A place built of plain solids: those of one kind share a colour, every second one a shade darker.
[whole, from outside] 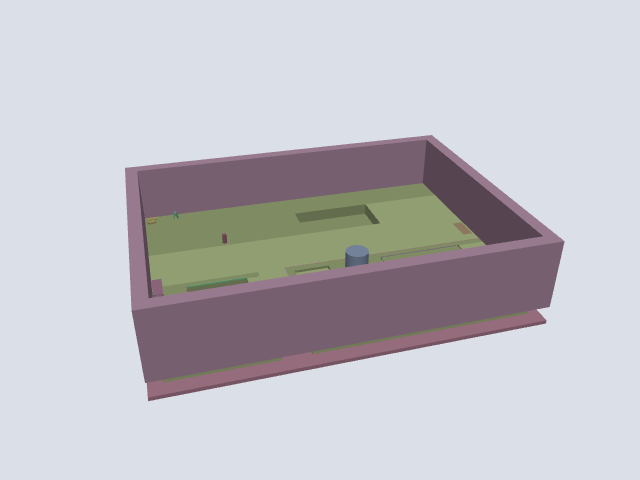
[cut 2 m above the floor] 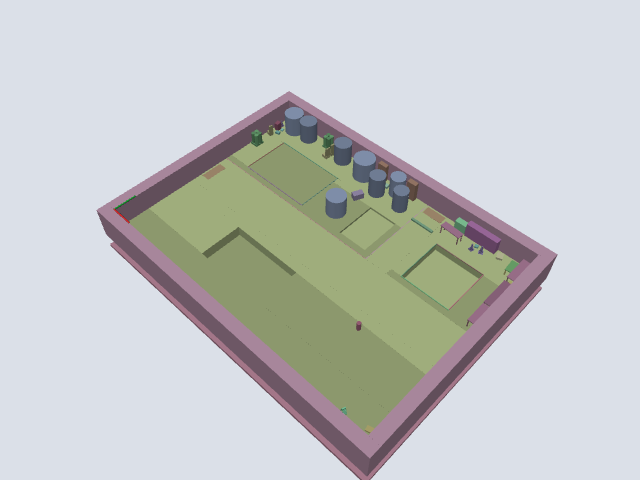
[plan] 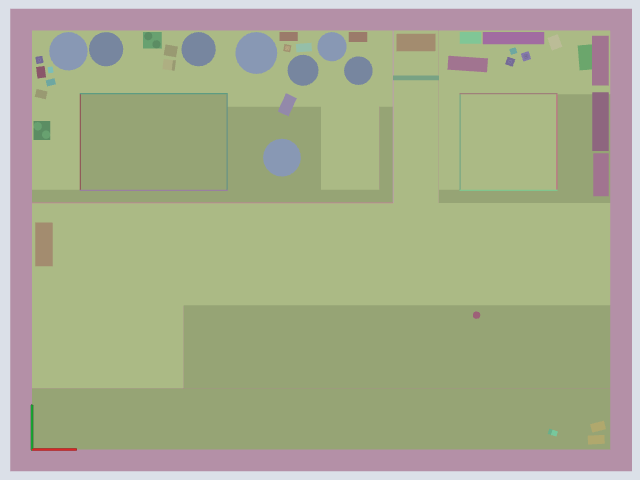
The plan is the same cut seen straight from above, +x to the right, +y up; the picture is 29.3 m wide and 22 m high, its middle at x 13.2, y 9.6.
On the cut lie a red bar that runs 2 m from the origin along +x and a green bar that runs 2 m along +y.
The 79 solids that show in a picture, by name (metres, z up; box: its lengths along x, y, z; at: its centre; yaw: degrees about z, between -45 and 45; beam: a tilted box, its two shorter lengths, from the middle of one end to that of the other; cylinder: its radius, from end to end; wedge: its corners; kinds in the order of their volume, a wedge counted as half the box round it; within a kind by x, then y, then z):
{
 "floor_1": {"box": [2.25, 4.38, 2.1], "at": [1.12, 14.09, -1.05]},
 "floor_2": {"box": [6.95, 3.81, 2.1], "at": [3.48, 4.71, -1.05]},
 "floor_3": {"box": [6.66, 4.38, 2.1], "at": [5.58, 14.09, -1.05]},
 "floor_4": {"box": [16.55, 0.6, 2.1], "at": [8.28, 11.6, -1.05]},
 "floor_5": {"box": [16.55, 2.92, 2.1], "at": [8.28, 17.74, -1.05]},
 "floor_6": {"box": [6.66, 3.81, 1.13], "at": [10.28, 4.71, -1.54]},
 "floor_7": {"box": [4.34, 3.81, 2.1], "at": [11.08, 13.8, -1.05]},
 "floor_8": {"box": [7.64, 0.57, 2.1], "at": [12.73, 15.99, -1.05]},
 "floor_9": {"box": [26.5, 2.8, 2.1], "at": [13.25, 1.4, -1.05]},
 "floor_10": {"box": [26.5, 0.89, 2.1], "at": [13.25, 7.05, -1.05]},
 "floor_11": {"box": [26.5, 3.8, 1.0], "at": [13.25, 9.4, -0.5]},
 "floor_12": {"box": [2.67, 3.81, 1.91], "at": [14.59, 13.8, -1.15]},
 "floor_13": {"box": [0.63, 3.81, 2.1], "at": [16.23, 13.8, -1.05]},
 "floor_14": {"box": [2.1, 7.9, 1.0], "at": [17.6, 15.25, -0.5]},
 "floor_15": {"box": [1.0, 4.38, 2.1], "at": [19.15, 14.09, -1.05]},
 "floor_16": {"box": [12.89, 3.81, 2.1], "at": [20.05, 4.71, -1.05]},
 "floor_17": {"box": [4.38, 4.38, 1.45], "at": [21.84, 14.09, -1.37]},
 "floor_18": {"box": [7.85, 0.6, 2.1], "at": [22.57, 11.6, -1.05]},
 "floor_19": {"box": [7.85, 2.92, 2.1], "at": [22.57, 17.74, -1.05]},
 "floor_20": {"box": [2.47, 4.38, 2.1], "at": [25.27, 14.09, -1.05]},
 "wall_1": {"box": [1.0, 19.2, 5.5], "at": [-0.5, 9.6, 1.75]},
 "wall_2": {"box": [28.5, 1.0, 5.5], "at": [13.25, -0.5, 1.75]},
 "wall_3": {"box": [28.5, 1.0, 5.5], "at": [13.25, 19.7, 1.75]},
 "wall_4": {"box": [1.0, 19.2, 5.5], "at": [27.0, 9.6, 1.75]},
 "floor_base_1": {"box": [28.5, 21.2, 0.3], "at": [13.25, 9.6, -2.35]},
 "vat_1": {"cylinder": 0.88, "from": [1.67, 18.25, 0.0], "to": [1.67, 18.25, 2.23]},
 "vat_2": {"cylinder": 0.79, "from": [3.4, 18.34, 0.0], "to": [3.4, 18.34, 2.64]},
 "vat_3": {"cylinder": 0.79, "from": [7.64, 18.34, 0.0], "to": [7.64, 18.34, 2.33]},
 "vat_4": {"cylinder": 0.96, "from": [10.28, 18.17, 0.0], "to": [10.28, 18.17, 2.5]},
 "vat_5": {"cylinder": 0.86, "from": [11.46, 13.38, 0.0], "to": [11.46, 13.38, 1.87]},
 "vat_6": {"cylinder": 0.71, "from": [12.42, 17.38, 0.0], "to": [12.42, 17.38, 2.19]},
 "vat_7": {"cylinder": 0.67, "from": [13.75, 18.46, 0.0], "to": [13.75, 18.46, 1.96]},
 "vat_8": {"cylinder": 0.66, "from": [14.96, 17.36, 0.0], "to": [14.96, 17.36, 2.13]},
 "bar_rack_1": {"box": [2.82, 0.56, 1.35], "at": [22.07, 18.85, 0.68]},
 "control_cabinet_1": {"box": [0.84, 0.41, 1.76], "at": [11.76, 18.93, 0.88]},
 "control_cabinet_2": {"box": [0.85, 0.46, 1.82], "at": [14.95, 18.9, 0.91]},
 "keg_stack_1": {"cylinder": 0.19, "from": [0.26, 14.43, 0.14], "to": [0.26, 14.43, 1.16]},
 "keg_stack_2": {"cylinder": 0.19, "from": [0.26, 14.81, 0.14], "to": [0.26, 14.81, 1.16]},
 "keg_stack_3": {"box": [0.77, 0.88, 0.19], "at": [0.46, 14.62, 0.05]},
 "keg_stack_4": {"cylinder": 0.19, "from": [0.65, 14.43, 0.14], "to": [0.65, 14.43, 1.16]},
 "keg_stack_5": {"cylinder": 0.19, "from": [0.65, 14.81, 0.14], "to": [0.65, 14.81, 1.16]},
 "keg_stack_6": {"cylinder": 0.19, "from": [5.33, 18.57, 0.14], "to": [5.33, 18.57, 1.21]},
 "keg_stack_7": {"cylinder": 0.19, "from": [5.33, 18.94, 0.14], "to": [5.33, 18.94, 1.21]},
 "keg_stack_8": {"box": [0.87, 0.75, 0.19], "at": [5.52, 18.75, 0.05]},
 "keg_stack_9": {"cylinder": 0.19, "from": [5.7, 18.57, 0.14], "to": [5.7, 18.57, 1.21]},
 "keg_stack_10": {"cylinder": 0.19, "from": [5.7, 18.94, 0.14], "to": [5.7, 18.94, 1.21]},
 "tool_cabinet_1": {"box": [1.0, 0.54, 0.93], "at": [20.1, 18.86, 0.47]},
 "workbench_top_1": {"box": [1.82, 0.64, 0.07], "at": [19.97, 17.67, 0.87], "yaw": -3.9},
 "workbench_top_2": {"box": [0.75, 2.7, 0.07], "at": [26.05, 15.03, 0.82]},
 "workbench_top_3": {"box": [0.77, 2.28, 0.07], "at": [26.05, 17.82, 0.95]},
 "workbench_top_4": {"box": [0.71, 1.97, 0.07], "at": [26.07, 12.59, 0.85]},
 "pump_skid_1": {"box": [0.55, 0.92, 0.57], "at": [11.7, 15.8, 0.28], "yaw": -24.5},
 "hand_truck_1": {"box": [0.52, 0.37, 0.29], "at": [0.42, 16.29, 0.14], "yaw": -13.1},
 "hand_truck_2": {"box": [0.57, 0.48, 0.29], "at": [6.29, 17.63, 0.14], "yaw": -7.1},
 "hand_truck_3": {"box": [0.58, 0.5, 0.3], "at": [6.36, 18.27, 0.15], "yaw": -9.8},
 "hand_truck_4": {"box": [0.14, 0.48, 0.84], "at": [6.5, 17.6, 0.71], "yaw": -7.1},
 "bin_1": {"box": [0.4, 0.53, 0.75], "at": [0.41, 17.29, 0.38], "yaw": 7.4},
 "bin_2": {"cylinder": 0.17, "from": [20.38, 6.16, 0.0], "to": [20.38, 6.16, 0.77]},
 "low_mat_1": {"box": [0.8, 2.0, 0.06], "at": [0.55, 9.4, -0.02]},
 "low_mat_2": {"box": [1.8, 0.8, 0.06], "at": [17.6, 18.65, -0.02]},
 "carton_folded_1": {"box": [0.77, 0.41, 0.17], "at": [25.86, 0.45, 0.04], "yaw": 2.6},
 "carton_folded_2": {"box": [0.65, 0.4, 0.2], "at": [25.94, 1.04, 0.05], "yaw": 14.4},
 "step_hump_1": {"box": [2.1, 0.22, 0.2], "at": [17.6, 17.03, 0.05]},
 "crate_1": {"box": [0.72, 0.39, 0.24], "at": [12.46, 18.42, 0.12], "yaw": 4.4},
 "sack_1": {"box": [0.51, 0.61, 0.2], "at": [23.96, 18.66, 0.1], "yaw": 20.0},
 "sawhorses_top_1": {"box": [0.68, 1.15, 0.07], "at": [25.39, 17.97, 0.66], "yaw": 4.4},
 "parcel_1": {"box": [0.42, 0.29, 0.2], "at": [0.86, 16.83, 0.1], "yaw": 14.2},
 "parcel_2": {"box": [0.31, 0.28, 0.19], "at": [22.06, 18.26, 0.04], "yaw": 16.5},
 "low_stripS_1": {"box": [16.55, 0.04, 0.06], "at": [8.28, 11.3, -0.02]},
 "low_kerb93N_1": {"box": [6.78, 0.06, 0.08], "at": [5.58, 16.31, -0.01]},
 "low_kerb93S_1": {"box": [6.78, 0.06, 0.08], "at": [5.58, 11.87, -0.01]},
 "low_kerb92N_1": {"box": [4.49, 0.06, 0.12], "at": [21.84, 16.31, 0.01]},
 "low_kerb92S_1": {"box": [4.49, 0.06, 0.12], "at": [21.84, 11.87, 0.01]},
 "low_kerb92E_1": {"box": [0.06, 4.38, 0.12], "at": [24.06, 14.09, 0.01]},
 "low_kerb92W_1": {"box": [0.06, 4.38, 0.12], "at": [19.62, 14.09, 0.01]},
 "low_kerb93E_1": {"box": [0.06, 4.38, 0.08], "at": [8.94, 14.09, -0.01]},
 "low_kerb93W_1": {"box": [0.06, 4.38, 0.08], "at": [2.22, 14.09, -0.01]},
 "low_stripE_1": {"box": [0.04, 7.9, 0.06], "at": [16.55, 15.25, -0.02]},
 "cone_1": {"box": [0.38, 0.38, 0.08], "at": [22.64, 18.02, -0.01], "yaw": 18.0}
}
